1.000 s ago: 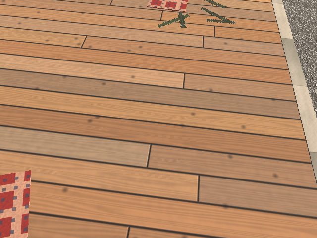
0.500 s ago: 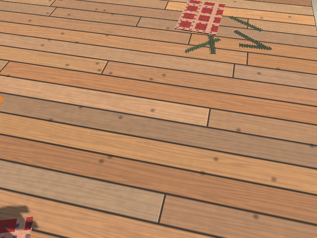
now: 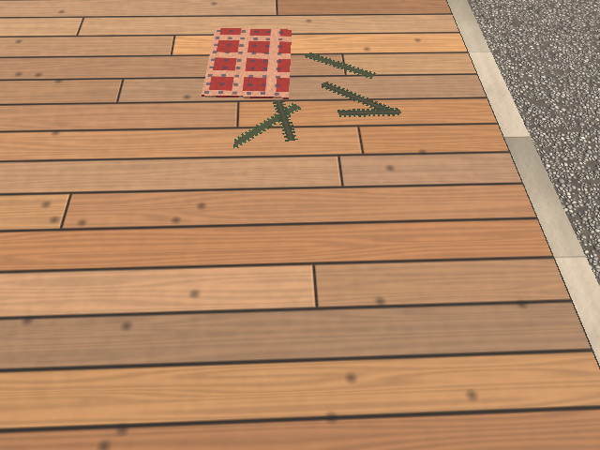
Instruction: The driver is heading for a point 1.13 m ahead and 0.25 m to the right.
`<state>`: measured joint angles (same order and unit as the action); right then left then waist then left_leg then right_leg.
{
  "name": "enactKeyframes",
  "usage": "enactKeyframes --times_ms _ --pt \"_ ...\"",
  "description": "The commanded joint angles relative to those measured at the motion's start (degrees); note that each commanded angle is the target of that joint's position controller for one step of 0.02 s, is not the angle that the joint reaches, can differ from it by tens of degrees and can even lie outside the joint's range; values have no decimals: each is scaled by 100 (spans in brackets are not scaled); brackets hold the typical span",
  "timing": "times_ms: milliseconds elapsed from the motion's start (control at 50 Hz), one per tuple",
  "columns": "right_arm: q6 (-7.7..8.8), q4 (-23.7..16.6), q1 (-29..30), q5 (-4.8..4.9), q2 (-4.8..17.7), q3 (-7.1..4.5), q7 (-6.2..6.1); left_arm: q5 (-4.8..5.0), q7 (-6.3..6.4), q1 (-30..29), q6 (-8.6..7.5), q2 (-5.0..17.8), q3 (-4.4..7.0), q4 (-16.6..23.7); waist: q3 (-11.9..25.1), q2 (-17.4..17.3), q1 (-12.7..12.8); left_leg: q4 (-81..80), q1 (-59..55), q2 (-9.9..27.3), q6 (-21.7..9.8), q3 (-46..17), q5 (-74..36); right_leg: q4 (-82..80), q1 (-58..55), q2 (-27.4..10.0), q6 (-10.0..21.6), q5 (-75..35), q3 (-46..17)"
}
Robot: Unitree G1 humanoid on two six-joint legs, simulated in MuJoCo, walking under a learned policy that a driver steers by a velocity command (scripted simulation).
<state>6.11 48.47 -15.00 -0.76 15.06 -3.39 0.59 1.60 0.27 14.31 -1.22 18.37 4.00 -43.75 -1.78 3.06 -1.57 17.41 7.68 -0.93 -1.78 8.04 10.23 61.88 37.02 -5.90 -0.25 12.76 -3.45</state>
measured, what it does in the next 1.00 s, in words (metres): walks ahead, turning right: right foot, then left foot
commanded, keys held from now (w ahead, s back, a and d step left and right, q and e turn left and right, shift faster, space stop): w+e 0.52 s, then e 0.04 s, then no key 0.44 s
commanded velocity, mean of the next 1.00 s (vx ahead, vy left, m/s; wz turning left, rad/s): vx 0.36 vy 0.00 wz -0.43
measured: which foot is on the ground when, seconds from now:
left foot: down 0.00-0.26, up 0.28-0.72, down 0.74-1.00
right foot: up 0.00-0.24, down 0.26-0.76, up 0.78-1.00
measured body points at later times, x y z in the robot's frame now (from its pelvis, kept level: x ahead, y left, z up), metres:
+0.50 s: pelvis +0.27 -0.09 +0.00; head +0.30 -0.11 +0.45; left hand +0.43 +0.16 -0.10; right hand +0.36 -0.40 -0.10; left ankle +0.38 +0.08 -0.67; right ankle +0.26 -0.15 -0.75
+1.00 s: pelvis +0.46 -0.10 -0.01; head +0.49 -0.12 +0.44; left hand +0.68 +0.09 -0.13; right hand +0.49 -0.38 -0.13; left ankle +0.58 -0.05 -0.75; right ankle +0.40 -0.24 -0.73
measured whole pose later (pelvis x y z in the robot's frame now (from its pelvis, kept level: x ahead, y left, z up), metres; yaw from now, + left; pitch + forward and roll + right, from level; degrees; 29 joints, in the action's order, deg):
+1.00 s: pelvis +0.46 -0.10 -0.01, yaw -26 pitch +0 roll +1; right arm 1.8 45.1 -7.1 -0.8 12.3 -1.0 1.1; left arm -0.2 2.0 12.8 2.5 15.3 2.7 -42.2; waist -3.5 1.1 -0.2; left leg 26.0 20.3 -2.3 -2.5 1.3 6.0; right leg 41.4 20.0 -1.9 -3.1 22.2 -5.1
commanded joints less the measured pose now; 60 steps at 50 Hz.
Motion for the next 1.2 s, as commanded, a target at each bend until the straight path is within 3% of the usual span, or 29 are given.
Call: enactKeyframes --times_ms 20,100,180,220,260,280,300,320,340,360,380,440,540,580,660,720,740,760,780,800,820,840,880,920,1000,1060,1080,1120,1200 --pt "112 -347 470 -4 799 -184 -53 -33 -55 71 -22 83 9 401 -86 -677 176 -1061 54 1527 -890 -571 -1256 -717 170 -226 -41 -876 -161" --pt "13 -239 188 69 1052 -253 -109 -42 -236 -769 -82 -38 -63 706 -265 -517 -146 -1041 -324 1588 -796 -79 -1313 -1949 30 -119 82 -1481 262" --pt "-160 -121 -33 205 1246 -340 -115 -45 -344 -1185 -54 105 -22 1018 -358 -540 -178 -613 -1145 1839 -625 124 -1895 -2440 152 14 354 -858 490" --pt "-243 -149 39 256 1411 -394 -135 -60 -353 -928 -17 293 79 1057 -55 -721 76 164 -1327 1818 -493 307 -3632 -2486 -479 367 581 -259 814" --pt "-322 -204 130 276 1343 -360 -153 -24 -274 577 28 786 385 687 785 -591 921 2309 -714 1463 -207 597 -4352 -2896 -2626 936 945 -415 1024" --pt "-281 -330 -69 65 953 -209 -151 15 -140 1347 91 1342 572 521 1289 351 1093 4213 851 1131 90 622 -1925 -3003 -4327 68 1323 -585 -440" --pt "-107 -651 -485 -54 287 5 -82 6 -158 973 -1 1791 562 695 1907 1422 361 5895 3088 -101 377 -379 2531 -3950 -5719 -1132 2399 833 -3863" --pt "79 -702 242 192 888 -92 -15 -12 -221 1047 -110 1237 411 814 2058 547 856 6301 3682 66 257 -1343 2365 -4604 -5749 -1301 2290 1249 -4276" --pt "174 -855 613 348 1033 -132 15 -56 -233 849 -198 985 329 759 1243 342 801 6105 4066 293 120 -1265 1772 -4643 -5184 -1175 2044 828 -3496" --pt "219 -808 616 248 958 -108 -31 -45 -227 513 -237 838 280 789 835 -154 545 5626 3797 556 70 -1272 1271 -4580 -4381 -916 1842 169 -2812" --pt "212 -747 569 97 978 -141 -75 -74 -208 150 -238 679 230 857 593 -237 314 5134 3380 721 106 -1284 958 -4602 -3673 -688 1705 -494 -2276" --pt "28 -738 371 10 878 -159 -58 -131 -128 -60 -271 597 188 970 517 -88 60 4533 2773 781 311 -1237 547 -4868 -2869 -426 1743 -1580 -1711" --pt "-44 -1012 1276 -26 578 -48 -63 -79 37 289 -229 755 238 797 130 16 313 2582 2733 438 601 -1089 -933 -4811 -2437 41 1443 -1981 -1016" --pt "-7 -1087 1542 -21 494 -6 -11 -76 76 399 -158 780 254 709 164 166 425 1823 2244 167 570 -935 -1527 -4552 -2264 210 1197 -2455 -791" --pt "52 -1165 1684 34 591 -33 109 -43 149 702 -77 599 205 497 327 275 550 1169 1991 29 327 -1055 -1806 -4001 -2883 -49 1017 -2460 -1184" --pt "129 -1011 1072 -46 788 -127 118 -91 176 387 -41 491 175 533 549 386 174 682 1389 43 -18 -1000 -1700 -3116 -3290 -48 836 -3022 -1385" --pt "172 -967 740 -139 930 -159 89 -114 160 341 -54 344 126 599 875 203 23 547 542 326 -196 -1101 -2916 -2469 -3114 290 628 -2906 -1252" --pt "177 -998 357 -286 1239 -195 59 -202 144 750 -85 92 32 684 1663 -703 106 1132 -1156 1428 -770 -2119 -5247 -1105 -2109 750 318 -1009 -1063" --pt "58 -853 68 -222 1036 -160 77 -119 127 1570 -72 66 -19 489 2394 -1866 208 1113 -2285 2518 -1753 -3641 -5740 348 -1011 1307 -59 2761 -837" --pt "-33 -870 78 8 738 -75 116 -92 109 1573 -4 572 74 376 2352 -1251 164 891 -1944 2448 -1694 -3939 -4054 776 -809 993 -163 2816 -1072" --pt "-106 -913 408 71 591 -21 115 -44 133 1021 108 696 130 428 1680 -912 112 664 -1347 2176 -1463 -3541 -2727 939 -565 826 -289 2456 -913" --pt "-175 -935 740 34 423 66 116 -69 171 684 227 627 118 456 1212 -669 163 389 -644 1906 -1269 -3186 -1765 681 -583 656 -355 2199 -722" --pt "-297 -930 1263 -43 414 102 112 -119 196 515 414 346 74 496 573 -949 408 -127 665 1393 -953 -2528 -535 -457 -1212 377 -412 1840 -404" --pt "-341 -856 1291 -66 561 29 66 -163 209 644 410 107 7 360 569 -1245 421 -232 1086 1074 -904 -1988 -821 -1306 -1914 455 -401 1538 -69" --pt "-393 -709 1172 63 581 31 -2 -205 185 599 349 53 -2 173 885 -1005 403 -73 974 1130 -914 -1829 -204 -2806 -2756 461 -203 147 102" --pt "-408 -543 937 19 327 142 13 -355 184 232 333 242 9 324 502 -620 305 56 1532 731 -203 -1600 1616 -3663 -3142 53 153 -438 -368" --pt "-416 -561 804 11 435 87 23 -287 191 169 333 563 105 207 211 13 43 98 1348 362 4 -1211 1636 -3583 -2449 131 308 600 -365" --pt "-424 -533 977 4 426 93 -11 -307 176 78 234 149 15 174 52 63 150 485 870 300 81 -1097 1086 -3841 -1915 230 232 1055 -333" --pt "-436 -333 733 15 320 103 -65 -246 170 111 53 106 -3 64 198 48 106 816 597 263 14 -979 11 -3726 -2107 243 124 -91 -318"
